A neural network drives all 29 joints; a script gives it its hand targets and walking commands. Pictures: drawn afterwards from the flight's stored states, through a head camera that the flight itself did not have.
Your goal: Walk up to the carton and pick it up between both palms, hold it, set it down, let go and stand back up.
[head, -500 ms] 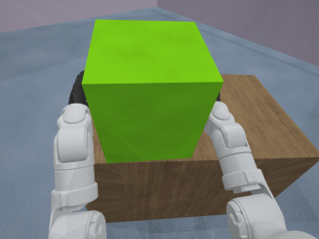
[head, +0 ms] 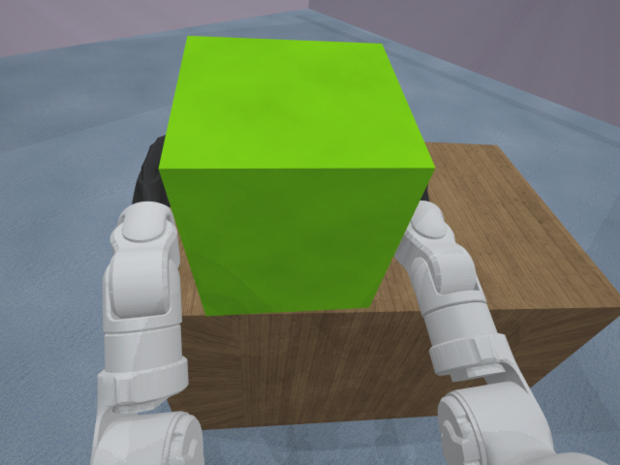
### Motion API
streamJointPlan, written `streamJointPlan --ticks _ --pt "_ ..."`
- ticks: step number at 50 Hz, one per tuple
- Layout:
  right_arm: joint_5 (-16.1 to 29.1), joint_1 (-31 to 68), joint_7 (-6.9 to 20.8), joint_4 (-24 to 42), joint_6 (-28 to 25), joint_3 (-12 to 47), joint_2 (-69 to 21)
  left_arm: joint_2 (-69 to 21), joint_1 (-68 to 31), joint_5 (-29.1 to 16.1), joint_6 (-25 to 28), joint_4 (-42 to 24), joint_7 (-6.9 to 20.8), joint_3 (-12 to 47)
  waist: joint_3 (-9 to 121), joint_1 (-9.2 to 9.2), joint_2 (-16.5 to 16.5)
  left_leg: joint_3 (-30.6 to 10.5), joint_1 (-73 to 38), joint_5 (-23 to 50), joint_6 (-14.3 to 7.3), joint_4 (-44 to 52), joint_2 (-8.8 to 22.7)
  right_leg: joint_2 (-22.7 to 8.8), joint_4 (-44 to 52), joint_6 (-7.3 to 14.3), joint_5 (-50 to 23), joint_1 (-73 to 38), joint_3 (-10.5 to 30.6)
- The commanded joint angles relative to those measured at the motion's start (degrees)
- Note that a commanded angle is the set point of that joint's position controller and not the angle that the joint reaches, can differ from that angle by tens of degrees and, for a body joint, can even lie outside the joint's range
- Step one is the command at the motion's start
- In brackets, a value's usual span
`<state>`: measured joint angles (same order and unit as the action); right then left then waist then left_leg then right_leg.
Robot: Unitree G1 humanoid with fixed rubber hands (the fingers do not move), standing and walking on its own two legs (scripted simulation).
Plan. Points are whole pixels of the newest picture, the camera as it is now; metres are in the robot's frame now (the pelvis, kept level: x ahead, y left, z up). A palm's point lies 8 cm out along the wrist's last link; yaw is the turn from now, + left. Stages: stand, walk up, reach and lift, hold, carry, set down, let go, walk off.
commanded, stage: hold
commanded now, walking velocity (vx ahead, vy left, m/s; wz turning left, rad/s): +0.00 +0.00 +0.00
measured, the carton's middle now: (288, 187) +0.36 +0.01 +0.20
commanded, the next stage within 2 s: set down in 0.94 s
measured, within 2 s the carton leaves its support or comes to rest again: neither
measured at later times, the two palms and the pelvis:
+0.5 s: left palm (156, 200) +0.35 +0.16 +0.19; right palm (409, 196) +0.36 -0.14 +0.19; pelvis +0.00 +0.00 +0.00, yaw -1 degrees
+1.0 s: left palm (153, 202) +0.34 +0.16 +0.19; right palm (410, 196) +0.36 -0.14 +0.20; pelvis +0.01 +0.00 +0.00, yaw +0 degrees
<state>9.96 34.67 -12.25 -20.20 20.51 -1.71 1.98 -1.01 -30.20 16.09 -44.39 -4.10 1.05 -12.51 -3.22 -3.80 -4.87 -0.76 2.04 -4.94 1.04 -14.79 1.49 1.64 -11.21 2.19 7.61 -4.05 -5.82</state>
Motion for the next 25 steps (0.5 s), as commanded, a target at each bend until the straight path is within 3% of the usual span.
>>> streamJointPlan --ticks 1,5,8,16,18,22,25 --pt "4.0 35.2 2.4 14.1 -2.0 16.8 -19.9 -21.4 -36.4 -7.1 4.1 -9.7 7.1 23.4 23.0 -0.68 7.6 2.9 -9.5 11.0 0.2 -0.2 -3.3 0.5 1.4 -4.6 -12.6 -1.1 0.1" --pt "3.5 35.2 2.3 15.8 -2.0 16.2 -19.4 -21.7 -35.7 -7.4 3.8 -8.7 6.9 23.2 23.6 -1.24 6.2 2.3 -8.9 7.7 0.3 0.2 -3.1 0.2 1.3 -4.4 -9.6 -0.5 0.3" --pt "4.2 37.2 2.4 16.6 -2.5 16.8 -20.4 -21.6 -36.4 -7.9 4.1 -10.4 6.6 24.6 23.7 -1.45 6.3 2.6 -10.2 9.8 0.0 -0.3 -3.2 0.5 1.0 -4.9 -11.8 0.0 0.7" --pt "4.9 38.2 2.9 19.2 -2.6 18.1 -20.1 -22.6 -35.9 -8.7 3.8 -11.2 5.7 26.4 26.7 -0.01 6.3 2.5 -13.1 14.7 0.8 -2.3 -2.5 1.0 1.7 -3.5 -11.6 1.3 0.2" --pt "5.0 37.7 2.9 18.5 -2.6 18.1 -19.4 -21.4 -36.0 -8.2 3.7 -11.8 5.5 26.1 27.4 -0.76 7.2 2.6 -13.6 13.2 0.7 -2.1 -2.9 1.0 1.3 -3.7 -11.2 1.0 0.1" --pt "5.2 38.8 3.3 17.2 -1.4 18.3 -19.9 -22.4 -36.8 -8.8 2.9 -11.2 5.3 25.4 25.7 0.19 5.8 2.8 -11.4 9.2 0.1 -0.5 -2.5 1.1 1.4 -4.1 -7.3 1.2 -0.2" --pt "4.8 38.3 3.0 16.3 -1.3 17.5 -19.6 -22.8 -35.7 -8.0 2.5 -11.0 5.5 24.8 26.8 -0.01 6.4 2.8 -11.8 12.5 0.6 -1.3 -2.8 1.1 1.4 -3.8 -11.2 0.4 0.3"
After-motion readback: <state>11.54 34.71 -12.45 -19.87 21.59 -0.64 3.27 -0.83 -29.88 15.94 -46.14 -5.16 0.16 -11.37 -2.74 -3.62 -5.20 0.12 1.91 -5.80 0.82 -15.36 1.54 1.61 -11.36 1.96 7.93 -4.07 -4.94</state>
